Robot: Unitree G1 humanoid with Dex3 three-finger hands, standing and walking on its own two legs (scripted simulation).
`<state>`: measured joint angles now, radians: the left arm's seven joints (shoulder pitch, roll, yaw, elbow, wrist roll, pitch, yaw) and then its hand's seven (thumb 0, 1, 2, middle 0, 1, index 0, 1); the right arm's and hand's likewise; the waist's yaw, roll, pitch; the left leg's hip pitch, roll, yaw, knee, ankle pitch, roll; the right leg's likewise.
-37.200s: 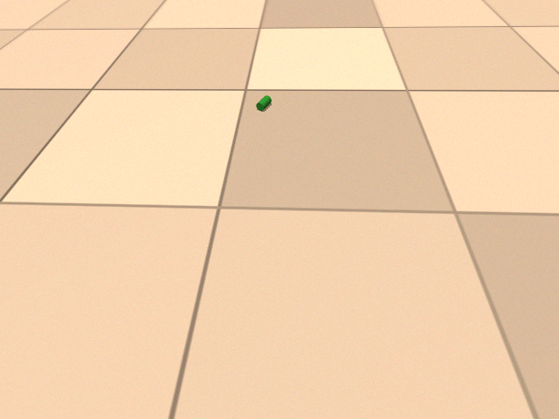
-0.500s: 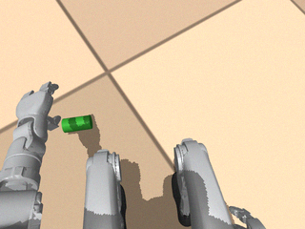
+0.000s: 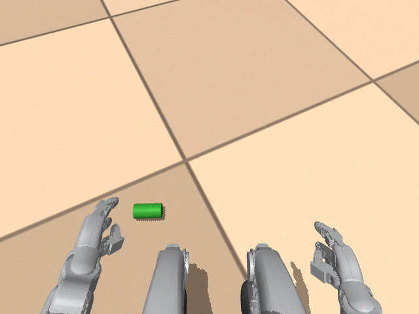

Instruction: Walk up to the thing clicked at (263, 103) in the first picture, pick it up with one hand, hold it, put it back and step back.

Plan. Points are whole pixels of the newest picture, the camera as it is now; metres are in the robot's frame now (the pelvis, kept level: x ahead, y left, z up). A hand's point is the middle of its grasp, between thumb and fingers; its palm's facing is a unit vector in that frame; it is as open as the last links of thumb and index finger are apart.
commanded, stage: home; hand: left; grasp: from above
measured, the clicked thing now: (148, 210) +0.46 +0.26 -0.55
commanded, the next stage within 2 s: none
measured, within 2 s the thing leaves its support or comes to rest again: neither
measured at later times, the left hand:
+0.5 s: hand (95, 247) +0.23 +0.18 +0.09, palm faces +0.09 -0.98 -0.20, open 7.4 cm
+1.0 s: hand (93, 251) +0.22 +0.18 +0.09, palm faces +0.08 -0.98 -0.20, open 7.4 cm
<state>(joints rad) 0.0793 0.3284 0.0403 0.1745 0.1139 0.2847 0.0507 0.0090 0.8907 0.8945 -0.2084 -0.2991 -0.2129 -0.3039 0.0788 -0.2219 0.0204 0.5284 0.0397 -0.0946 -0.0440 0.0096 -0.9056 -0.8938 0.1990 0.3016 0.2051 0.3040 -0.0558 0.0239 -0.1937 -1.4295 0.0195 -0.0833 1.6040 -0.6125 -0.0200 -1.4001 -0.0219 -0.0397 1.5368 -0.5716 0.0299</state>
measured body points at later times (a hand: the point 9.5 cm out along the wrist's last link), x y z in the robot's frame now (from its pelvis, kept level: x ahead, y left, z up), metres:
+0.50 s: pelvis +0.06 +0.00 +0.13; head +0.08 +0.00 +0.58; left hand +0.22 +0.23 +0.11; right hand +0.22 -0.25 +0.07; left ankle +0.06 +0.12 -0.55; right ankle +0.07 -0.14 -0.55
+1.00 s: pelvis +0.06 +0.00 +0.13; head +0.08 +0.00 +0.58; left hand +0.21 +0.23 +0.11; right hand +0.23 -0.24 +0.07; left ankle +0.06 +0.12 -0.55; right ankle +0.07 -0.14 -0.55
